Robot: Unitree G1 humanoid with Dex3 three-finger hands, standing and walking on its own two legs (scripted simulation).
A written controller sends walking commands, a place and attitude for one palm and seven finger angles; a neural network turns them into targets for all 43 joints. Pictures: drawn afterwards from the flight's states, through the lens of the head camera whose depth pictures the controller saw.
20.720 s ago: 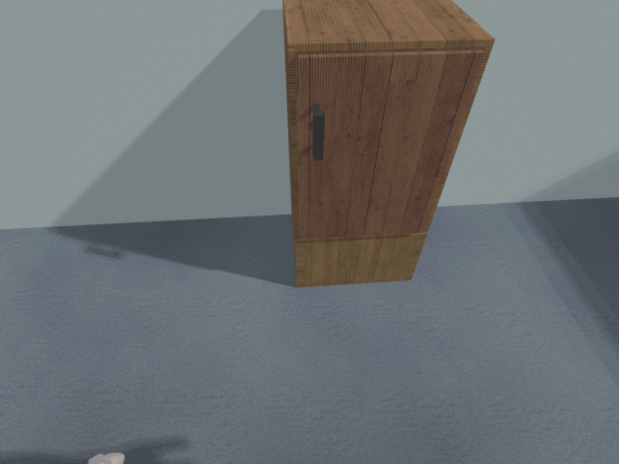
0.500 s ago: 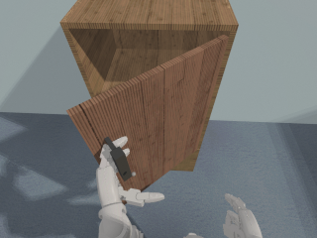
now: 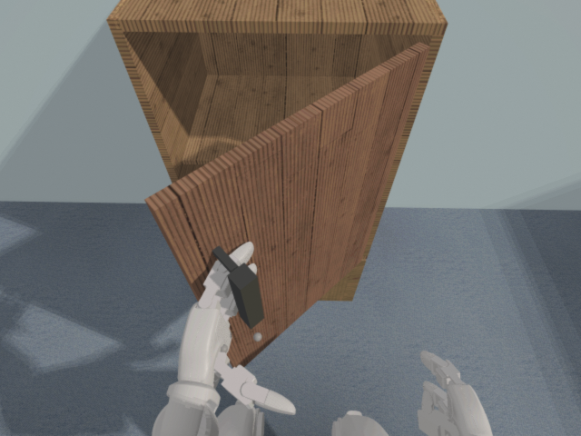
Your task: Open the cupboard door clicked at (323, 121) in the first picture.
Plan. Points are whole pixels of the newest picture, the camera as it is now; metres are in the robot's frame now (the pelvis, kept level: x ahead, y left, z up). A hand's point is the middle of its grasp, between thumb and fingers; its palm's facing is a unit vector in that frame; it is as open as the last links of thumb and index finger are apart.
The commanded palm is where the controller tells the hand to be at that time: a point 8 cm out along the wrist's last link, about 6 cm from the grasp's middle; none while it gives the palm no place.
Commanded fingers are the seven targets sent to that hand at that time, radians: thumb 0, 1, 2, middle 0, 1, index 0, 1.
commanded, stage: slide the hand sideways off the handle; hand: left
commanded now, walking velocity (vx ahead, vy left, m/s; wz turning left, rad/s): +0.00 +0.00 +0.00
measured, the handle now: (237, 287) +0.30 +0.08 +0.06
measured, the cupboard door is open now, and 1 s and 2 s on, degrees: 44 43 43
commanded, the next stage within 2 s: draw the hand back to the body in 0.84 s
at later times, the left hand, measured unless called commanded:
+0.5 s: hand (221, 370) +0.20 +0.09 +0.06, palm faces -0.05 -1.00 +0.00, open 16.1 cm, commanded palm +0.17 +0.16 +0.06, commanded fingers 0.00 -0.50 0.30 -0.15 -0.30 -0.15 -0.30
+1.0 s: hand (186, 395) +0.17 +0.12 +0.06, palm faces -0.03 -1.00 -0.01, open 16.3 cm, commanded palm +0.14 +0.19 +0.07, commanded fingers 0.00 -0.50 0.30 -0.15 -0.30 -0.15 -0.30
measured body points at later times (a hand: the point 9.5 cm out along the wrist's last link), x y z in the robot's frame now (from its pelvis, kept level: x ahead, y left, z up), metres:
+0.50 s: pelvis +0.00 +0.00 -0.01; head +0.06 -0.01 +0.44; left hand +0.19 +0.14 +0.06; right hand +0.20 -0.22 -0.08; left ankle +0.03 +0.11 -0.65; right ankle +0.01 -0.10 -0.65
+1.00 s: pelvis +0.00 -0.01 -0.02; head +0.05 -0.02 +0.43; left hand +0.17 +0.18 +0.06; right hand +0.20 -0.24 -0.09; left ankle +0.03 +0.11 -0.65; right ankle +0.01 -0.10 -0.65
